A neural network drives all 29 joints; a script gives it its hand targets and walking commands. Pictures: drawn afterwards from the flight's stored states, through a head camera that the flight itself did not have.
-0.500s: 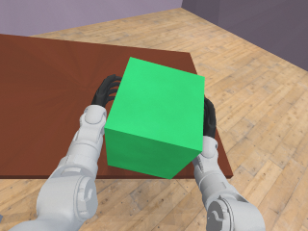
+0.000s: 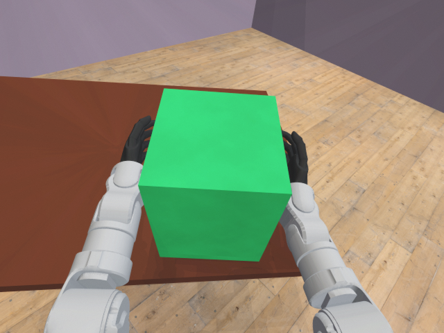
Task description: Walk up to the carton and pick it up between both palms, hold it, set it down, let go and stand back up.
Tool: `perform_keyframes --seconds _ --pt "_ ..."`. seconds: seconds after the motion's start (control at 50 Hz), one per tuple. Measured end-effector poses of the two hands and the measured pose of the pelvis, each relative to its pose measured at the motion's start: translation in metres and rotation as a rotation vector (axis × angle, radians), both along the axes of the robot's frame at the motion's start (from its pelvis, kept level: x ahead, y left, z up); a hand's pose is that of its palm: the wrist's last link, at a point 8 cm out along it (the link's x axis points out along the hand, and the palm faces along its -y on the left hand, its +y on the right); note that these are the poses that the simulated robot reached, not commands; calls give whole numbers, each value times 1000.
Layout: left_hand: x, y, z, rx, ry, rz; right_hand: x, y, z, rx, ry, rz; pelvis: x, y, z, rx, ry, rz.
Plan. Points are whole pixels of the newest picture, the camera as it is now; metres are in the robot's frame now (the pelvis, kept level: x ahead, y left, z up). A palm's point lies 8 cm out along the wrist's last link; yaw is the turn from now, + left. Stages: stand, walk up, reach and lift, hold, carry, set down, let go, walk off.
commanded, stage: reach and lift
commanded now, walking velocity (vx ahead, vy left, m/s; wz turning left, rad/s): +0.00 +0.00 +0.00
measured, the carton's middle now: (214, 180) +0.38 -0.02 +0.09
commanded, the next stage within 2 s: hold in 1.58 s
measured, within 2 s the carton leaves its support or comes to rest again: neither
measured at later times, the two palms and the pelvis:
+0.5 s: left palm (112, 156) +0.35 +0.15 +0.18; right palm (297, 165) +0.33 -0.14 +0.18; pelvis -0.02 +0.00 +0.00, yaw +1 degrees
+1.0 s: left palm (126, 137) +0.35 +0.12 +0.22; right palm (319, 137) +0.35 -0.17 +0.22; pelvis -0.04 -0.03 +0.00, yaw +1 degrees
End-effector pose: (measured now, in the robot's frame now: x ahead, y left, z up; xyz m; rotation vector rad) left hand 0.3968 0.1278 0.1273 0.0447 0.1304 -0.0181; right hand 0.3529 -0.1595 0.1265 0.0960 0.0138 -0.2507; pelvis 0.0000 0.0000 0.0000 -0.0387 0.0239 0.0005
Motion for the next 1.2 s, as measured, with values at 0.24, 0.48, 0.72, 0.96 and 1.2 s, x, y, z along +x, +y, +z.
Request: perform_keyframes --seconds 0.24,0.48,0.72,0.96,1.2 --pt "-24 18 47 -43 -26 60 -3 14 55 -63 -23 61 5 5 -3 2 -154 4" --pt "-49 21 53 -23 16 99 -18 18 50 -35 17 94 -17 4 -3 7 -177 12" --pt "-55 -4 67 -15 57 123 -22 -7 62 -8 58 105 -43 -11 -1 24 -136 0" --pt "-48 -7 87 -57 72 143 -9 -10 94 -31 73 127 -46 -30 -2 32 -122 13" --pt "-45 10 89 -62 59 152 2 7 107 -39 67 152 -29 -31 -2 22 -135 45"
